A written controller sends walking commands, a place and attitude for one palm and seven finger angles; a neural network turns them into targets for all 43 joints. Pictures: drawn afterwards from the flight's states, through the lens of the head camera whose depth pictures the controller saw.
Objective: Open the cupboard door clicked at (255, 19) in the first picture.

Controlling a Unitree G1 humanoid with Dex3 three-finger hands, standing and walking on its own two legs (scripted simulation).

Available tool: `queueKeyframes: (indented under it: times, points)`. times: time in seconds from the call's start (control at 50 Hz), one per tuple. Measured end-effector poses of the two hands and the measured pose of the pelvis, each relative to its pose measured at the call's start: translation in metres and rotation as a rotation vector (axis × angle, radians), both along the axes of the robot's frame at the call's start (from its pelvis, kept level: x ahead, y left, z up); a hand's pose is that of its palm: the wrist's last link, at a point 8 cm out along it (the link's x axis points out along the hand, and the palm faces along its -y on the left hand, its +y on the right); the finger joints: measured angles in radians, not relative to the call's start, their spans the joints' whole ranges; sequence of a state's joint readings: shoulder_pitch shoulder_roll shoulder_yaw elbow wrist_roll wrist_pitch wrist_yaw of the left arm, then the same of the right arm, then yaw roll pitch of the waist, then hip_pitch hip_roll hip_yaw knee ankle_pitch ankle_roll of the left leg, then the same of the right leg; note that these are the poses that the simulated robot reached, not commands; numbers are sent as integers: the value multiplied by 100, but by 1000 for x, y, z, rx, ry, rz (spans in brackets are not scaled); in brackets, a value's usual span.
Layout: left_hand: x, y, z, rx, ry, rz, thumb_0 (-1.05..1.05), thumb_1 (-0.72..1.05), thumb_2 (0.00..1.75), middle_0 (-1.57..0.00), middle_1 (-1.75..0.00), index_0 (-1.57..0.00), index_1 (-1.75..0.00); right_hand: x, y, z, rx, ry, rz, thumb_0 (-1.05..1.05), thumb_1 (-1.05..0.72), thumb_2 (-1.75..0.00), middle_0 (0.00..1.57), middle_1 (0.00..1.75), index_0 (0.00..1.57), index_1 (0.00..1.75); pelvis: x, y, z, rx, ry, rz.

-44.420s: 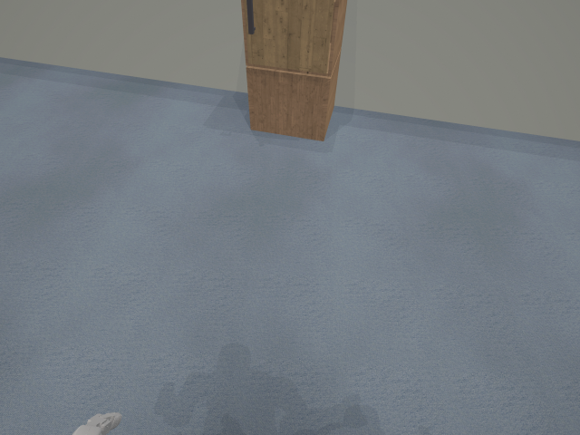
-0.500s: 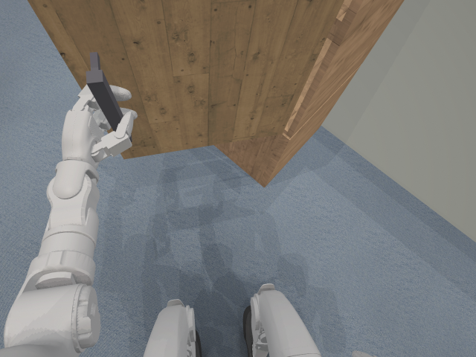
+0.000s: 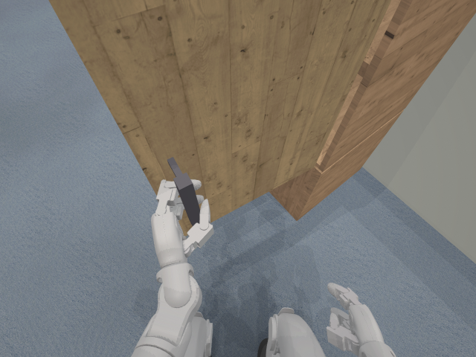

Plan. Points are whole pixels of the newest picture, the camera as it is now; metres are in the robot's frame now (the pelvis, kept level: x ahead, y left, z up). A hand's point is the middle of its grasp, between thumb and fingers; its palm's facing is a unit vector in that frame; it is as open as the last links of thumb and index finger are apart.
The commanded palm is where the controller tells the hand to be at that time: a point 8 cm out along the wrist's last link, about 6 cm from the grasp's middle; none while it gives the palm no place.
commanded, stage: open thumb and fingers to let go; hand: left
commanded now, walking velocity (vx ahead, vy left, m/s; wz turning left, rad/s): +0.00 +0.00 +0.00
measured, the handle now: (185, 195) +0.37 +0.11 +0.01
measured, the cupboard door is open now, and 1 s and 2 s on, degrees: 82 83 86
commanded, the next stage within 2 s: slide the hand sideways off the handle in 0.88 s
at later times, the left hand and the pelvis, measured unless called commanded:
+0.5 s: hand (210, 219) +0.33 +0.06 +0.01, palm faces +0.32 -0.95 -0.03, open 11.0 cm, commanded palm +0.29 +0.11 +0.01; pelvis -0.02 -0.02 +0.00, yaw +2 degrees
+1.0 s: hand (208, 225) +0.32 +0.07 +0.01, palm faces +0.25 -0.97 -0.03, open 14.3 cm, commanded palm +0.28 +0.11 +0.01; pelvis -0.02 +0.01 -0.01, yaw +1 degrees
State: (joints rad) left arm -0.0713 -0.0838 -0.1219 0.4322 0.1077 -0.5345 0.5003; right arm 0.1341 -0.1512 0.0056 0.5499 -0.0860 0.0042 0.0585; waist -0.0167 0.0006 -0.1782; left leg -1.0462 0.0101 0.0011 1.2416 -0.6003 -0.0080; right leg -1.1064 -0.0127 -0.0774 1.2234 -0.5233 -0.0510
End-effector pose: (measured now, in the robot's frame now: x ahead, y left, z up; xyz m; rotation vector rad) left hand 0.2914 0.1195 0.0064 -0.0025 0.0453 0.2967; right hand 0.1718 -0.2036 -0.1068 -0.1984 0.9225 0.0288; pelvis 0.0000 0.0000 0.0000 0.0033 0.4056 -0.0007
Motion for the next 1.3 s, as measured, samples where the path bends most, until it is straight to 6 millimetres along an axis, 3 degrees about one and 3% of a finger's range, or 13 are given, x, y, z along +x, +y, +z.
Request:
queueKeyframes:
  times: [0.12,0.24,0.46,0.58,0.68,1.02,1.16,1.3]
  points:
    - [-4,-12,-1,14,-25,28,1,68,78,-33,-131,-35,-133,-9,-16,-11,-27,12,19,0,-90,-90,20,30,20,30,-6,-11,-5,5,-1,20]
    - [3,-10,-2,63,-41,27,1,63,78,-36,-132,-36,-132,-27,-35,-21,-53,45,-7,1,-90,-90,20,30,20,30,-13,-18,-10,13,0,24]
    - [5,-11,3,27,-12,28,1,7,54,-34,-126,-34,-126,-55,-48,-16,-67,66,-46,1,-90,-90,20,30,20,30,-19,-20,-4,20,-15,20]
    - [5,-10,1,32,-29,18,0,-27,40,-32,-121,-33,-121,-57,-45,-14,-73,58,-42,1,-90,-90,20,30,20,30,-21,-16,-5,14,-15,18]
    - [5,-10,1,28,-37,1,0,-41,34,-31,-109,-30,-109,-54,-37,-14,-70,50,-35,1,-90,-90,20,30,20,30,-23,-10,-6,7,-16,16]
    - [-2,-5,0,44,-42,-67,-1,-50,30,-46,-67,-42,-72,-43,-1,-13,-48,33,11,1,-90,-90,20,30,20,30,-24,13,-8,-13,-15,17]
    - [-3,18,1,164,-55,-501,-1,-50,30,-32,-47,-22,-49,-46,-1,-15,-59,30,-21,1,-90,-90,20,30,20,30,-27,21,-14,-26,-33,35]
    - [-10,14,3,-55,19,-523,-1,-50,30,-18,-36,-23,-40,-47,3,2,-54,-7,-64,1,-90,-90,20,30,20,30,-27,32,-6,-23,-45,17]
